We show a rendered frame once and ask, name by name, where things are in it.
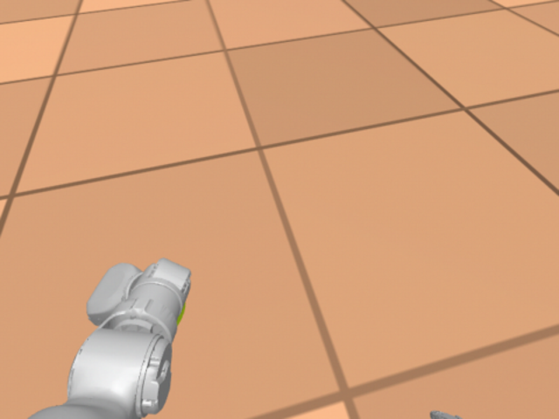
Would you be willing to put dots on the left robot arm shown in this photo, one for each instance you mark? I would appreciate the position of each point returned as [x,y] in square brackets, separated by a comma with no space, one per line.
[122,370]

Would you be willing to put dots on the can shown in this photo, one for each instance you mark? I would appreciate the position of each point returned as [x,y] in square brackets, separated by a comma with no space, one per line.
[181,315]

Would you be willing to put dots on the left robot hand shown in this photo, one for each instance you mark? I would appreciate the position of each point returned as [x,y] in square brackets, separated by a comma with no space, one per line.
[109,292]

